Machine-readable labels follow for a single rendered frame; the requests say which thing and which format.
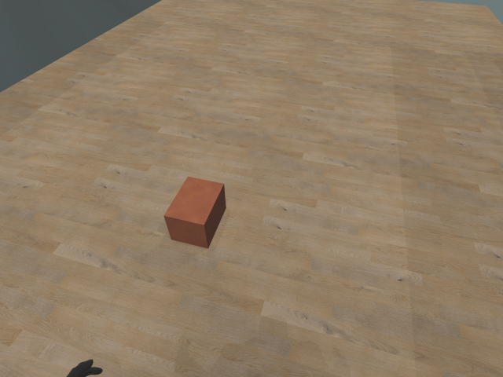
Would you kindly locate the carton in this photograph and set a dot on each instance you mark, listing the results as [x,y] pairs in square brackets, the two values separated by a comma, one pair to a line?
[196,211]

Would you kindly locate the robot left hand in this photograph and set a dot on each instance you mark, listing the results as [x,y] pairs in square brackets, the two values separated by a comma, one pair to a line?
[84,369]

